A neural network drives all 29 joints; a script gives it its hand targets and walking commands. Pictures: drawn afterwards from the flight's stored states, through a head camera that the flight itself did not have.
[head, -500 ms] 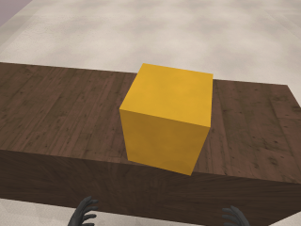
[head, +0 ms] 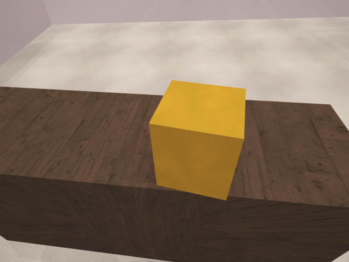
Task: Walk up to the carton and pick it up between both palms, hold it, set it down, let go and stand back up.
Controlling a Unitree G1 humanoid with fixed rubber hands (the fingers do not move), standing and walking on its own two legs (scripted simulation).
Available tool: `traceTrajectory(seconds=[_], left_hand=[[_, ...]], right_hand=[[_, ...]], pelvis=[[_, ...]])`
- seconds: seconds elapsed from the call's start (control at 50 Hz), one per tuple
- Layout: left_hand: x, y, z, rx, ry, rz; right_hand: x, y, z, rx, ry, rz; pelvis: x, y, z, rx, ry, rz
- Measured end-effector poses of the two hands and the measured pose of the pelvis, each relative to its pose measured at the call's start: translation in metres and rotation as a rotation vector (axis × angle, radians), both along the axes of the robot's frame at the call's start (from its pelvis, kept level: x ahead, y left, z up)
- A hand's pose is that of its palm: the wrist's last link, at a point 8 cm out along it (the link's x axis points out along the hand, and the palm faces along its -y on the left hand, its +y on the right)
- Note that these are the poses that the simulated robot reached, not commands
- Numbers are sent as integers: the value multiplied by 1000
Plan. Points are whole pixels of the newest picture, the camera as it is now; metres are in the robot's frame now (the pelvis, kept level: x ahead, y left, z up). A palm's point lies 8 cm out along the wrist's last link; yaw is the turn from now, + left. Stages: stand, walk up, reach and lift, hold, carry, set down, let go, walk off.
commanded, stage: stand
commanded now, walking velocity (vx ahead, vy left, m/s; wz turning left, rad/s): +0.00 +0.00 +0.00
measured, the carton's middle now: (198, 139) +0.45 -0.04 +0.04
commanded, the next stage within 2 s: none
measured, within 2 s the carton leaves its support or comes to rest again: neither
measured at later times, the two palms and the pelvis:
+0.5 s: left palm out of the picture -0.07 +0.23 -0.14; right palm out of the picture -0.05 -0.23 -0.15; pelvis -0.03 +0.00 -0.01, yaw -1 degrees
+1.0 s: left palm out of the picture -0.02 +0.23 -0.14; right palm out of the picture -0.02 -0.23 -0.14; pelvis -0.01 +0.01 +0.00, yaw -1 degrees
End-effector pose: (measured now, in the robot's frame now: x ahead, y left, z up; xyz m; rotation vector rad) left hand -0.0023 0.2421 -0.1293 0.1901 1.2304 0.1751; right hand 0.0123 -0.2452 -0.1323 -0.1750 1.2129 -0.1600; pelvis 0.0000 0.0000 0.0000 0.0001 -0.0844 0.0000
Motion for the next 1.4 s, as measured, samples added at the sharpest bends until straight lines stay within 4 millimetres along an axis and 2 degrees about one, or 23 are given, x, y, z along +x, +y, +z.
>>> traceTrajectory(seconds=[0.14,0.26,0.36,0.48,0.76,1.18,1.4], left_hand=[[-33,-4,-7,-18,71,13],[-53,-8,-10,-25,112,28],[-63,-9,-11,-24,135,39],[-64,-9,-11,-20,143,51],[-42,-9,-12,-26,126,54],[7,-17,-13,-44,107,21],[29,-15,-13,-44,108,8]], right_hand=[[-30,7,-7,9,54,-30],[-46,10,-12,15,83,-51],[-54,11,-15,20,98,-61],[-59,11,-17,23,112,-67],[-58,12,-14,14,138,-79],[-5,21,-9,21,98,-60],[10,26,-7,21,102,-60]], pelvis=[[-13,4,-2,4,1,-6],[-20,6,-3,8,6,-12],[-25,5,-4,9,11,-16],[-27,4,-5,11,15,-18],[-22,5,-5,11,24,-18],[6,6,-1,4,36,-19],[19,8,1,2,41,-20]])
